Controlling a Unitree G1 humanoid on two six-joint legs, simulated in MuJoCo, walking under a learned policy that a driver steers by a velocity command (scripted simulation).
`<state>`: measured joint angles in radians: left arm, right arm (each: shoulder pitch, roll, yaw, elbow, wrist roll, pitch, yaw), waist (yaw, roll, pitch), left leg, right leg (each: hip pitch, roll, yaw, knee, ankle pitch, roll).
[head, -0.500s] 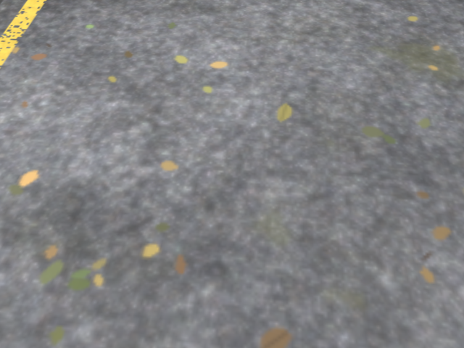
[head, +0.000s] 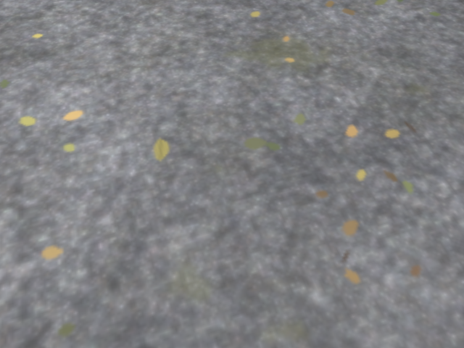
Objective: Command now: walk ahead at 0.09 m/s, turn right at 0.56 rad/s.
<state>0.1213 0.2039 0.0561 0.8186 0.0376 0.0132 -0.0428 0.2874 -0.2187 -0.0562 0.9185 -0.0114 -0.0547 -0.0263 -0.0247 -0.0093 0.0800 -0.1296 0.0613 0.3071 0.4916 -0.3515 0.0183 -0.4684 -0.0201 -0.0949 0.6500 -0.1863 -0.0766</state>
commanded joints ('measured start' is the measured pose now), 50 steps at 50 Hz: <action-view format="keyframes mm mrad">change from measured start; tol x16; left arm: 1 146 97 33 -29 9 -27 11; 3 212 323 90 -49 -11 -30 34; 8 46 129 38 -79 -31 8 56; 50 137 88 -25 254 -31 -24 72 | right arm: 1 23 -172 -44 -49 -1 23 -5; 50 28 -63 30 69 1 35 -7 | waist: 1 73 45 -159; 3 54 -282 -297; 6 52 -44 -134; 23 19 -90 -115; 27 61 181 -17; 50 31 7 -41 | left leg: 1 19 225 -76 226 694 60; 2 -138 148 -48 492 366 -2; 3 -425 -61 -106 755 -363 -55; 8 -408 9 -312 666 -64 -41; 20 -215 -55 -297 263 -81 -18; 24 -6 -76 -277 -111 78 34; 27 -183 244 -643 -327 24 141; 50 -30 34 -399 -208 174 47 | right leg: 1 217 38 9 -164 56 -48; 3 528 -392 619 -235 796 -316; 6 312 -253 444 -336 352 -249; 11 238 -158 322 -359 356 -178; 19 216 -151 380 -429 -91 -151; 26 70 -6 269 -236 -156 21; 28 257 42 184 -182 -71 33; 50 321 -46 258 -338 156 24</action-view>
